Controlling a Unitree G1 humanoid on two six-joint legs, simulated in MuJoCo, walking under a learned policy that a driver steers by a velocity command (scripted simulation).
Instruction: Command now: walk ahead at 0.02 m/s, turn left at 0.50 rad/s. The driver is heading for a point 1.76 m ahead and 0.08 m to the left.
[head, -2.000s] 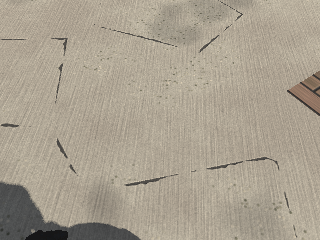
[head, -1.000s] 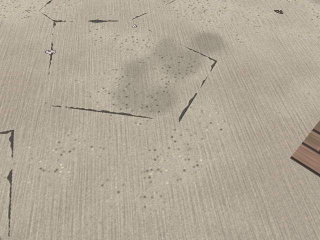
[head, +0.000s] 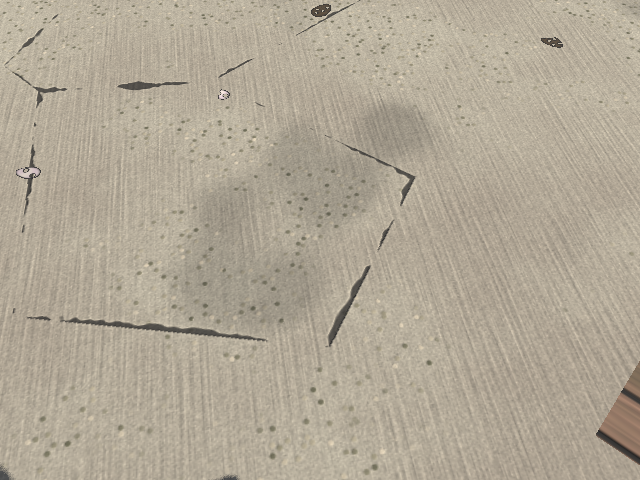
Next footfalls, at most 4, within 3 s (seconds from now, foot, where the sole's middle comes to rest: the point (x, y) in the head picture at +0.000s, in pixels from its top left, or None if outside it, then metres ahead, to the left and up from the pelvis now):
0.42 left None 0.02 0.13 -0.77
0.86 right None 0.30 -0.07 -0.77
1.38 left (224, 422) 0.58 0.23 -0.77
1.92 right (325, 296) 0.88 0.01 -0.77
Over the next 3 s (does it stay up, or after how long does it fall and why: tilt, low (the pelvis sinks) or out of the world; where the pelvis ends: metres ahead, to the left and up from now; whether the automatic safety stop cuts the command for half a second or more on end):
stays up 1.36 0.05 -0.01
